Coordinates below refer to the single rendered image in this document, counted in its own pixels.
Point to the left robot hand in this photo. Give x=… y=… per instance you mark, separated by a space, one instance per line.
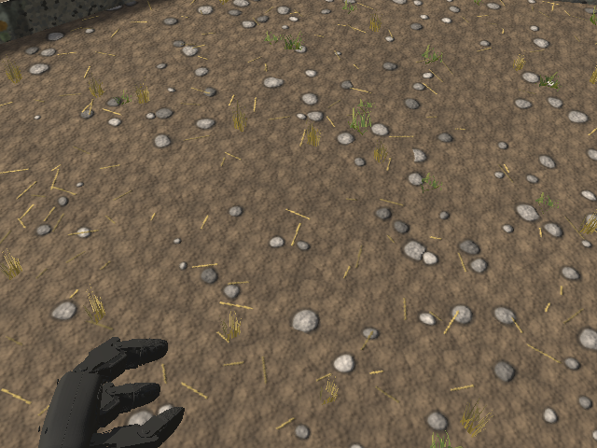
x=85 y=400

